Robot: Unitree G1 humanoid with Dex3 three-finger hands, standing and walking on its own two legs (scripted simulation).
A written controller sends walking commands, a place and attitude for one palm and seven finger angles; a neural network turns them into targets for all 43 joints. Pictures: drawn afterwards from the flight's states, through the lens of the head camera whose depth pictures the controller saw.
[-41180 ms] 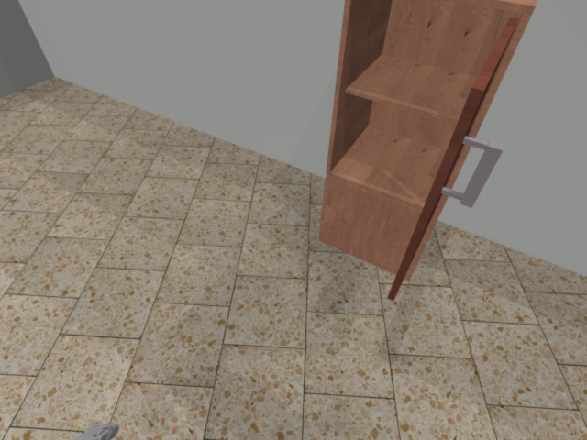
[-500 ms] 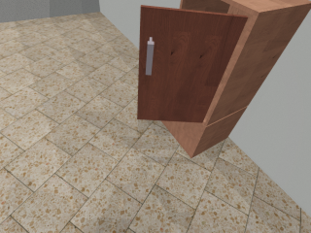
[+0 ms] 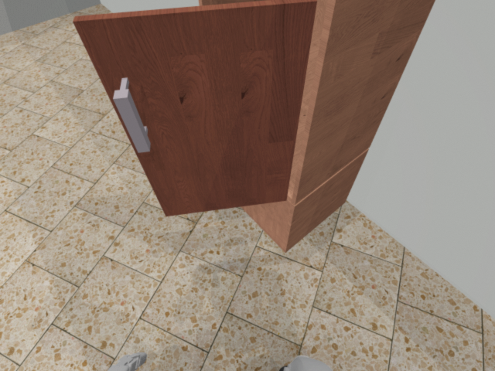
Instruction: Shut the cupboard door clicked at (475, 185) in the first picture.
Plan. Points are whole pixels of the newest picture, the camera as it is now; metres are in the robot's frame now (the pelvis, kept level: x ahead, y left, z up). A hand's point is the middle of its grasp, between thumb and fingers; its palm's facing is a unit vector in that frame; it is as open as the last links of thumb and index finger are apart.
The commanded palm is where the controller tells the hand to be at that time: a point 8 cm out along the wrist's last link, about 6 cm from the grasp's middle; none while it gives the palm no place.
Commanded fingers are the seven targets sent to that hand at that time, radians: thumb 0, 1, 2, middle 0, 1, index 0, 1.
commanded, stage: take the last steps up to it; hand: left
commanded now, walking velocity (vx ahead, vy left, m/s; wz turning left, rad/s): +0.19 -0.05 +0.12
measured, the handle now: (134, 116) +0.55 +0.23 +0.08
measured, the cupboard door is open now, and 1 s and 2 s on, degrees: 58 58 58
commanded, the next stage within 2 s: come to a stop and stand still in 0.10 s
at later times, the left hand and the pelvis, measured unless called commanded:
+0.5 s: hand out of the picture +0.11 +0.13 -0.16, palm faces +0.09 -0.98 -0.19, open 7.3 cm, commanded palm none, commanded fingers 0.00 0.90 0.90 -0.20 -0.30 -0.20 -0.30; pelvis +0.12 -0.03 +0.02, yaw +2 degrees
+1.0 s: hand out of the picture +0.13 +0.19 -0.16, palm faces +0.05 -0.98 -0.20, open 7.4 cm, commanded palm none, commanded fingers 0.00 0.90 0.90 -0.20 -0.30 -0.20 -0.30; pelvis +0.09 +0.01 +0.02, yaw +1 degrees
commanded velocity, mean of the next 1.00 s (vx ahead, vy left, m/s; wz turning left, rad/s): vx -0.08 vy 0.02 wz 0.01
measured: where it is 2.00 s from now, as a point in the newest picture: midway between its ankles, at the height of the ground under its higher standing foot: outside the picture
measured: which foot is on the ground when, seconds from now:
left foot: up 0.00-0.26, down 0.28-0.56, up 0.58-0.80, down 0.82-1.00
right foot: down 0.00-1.00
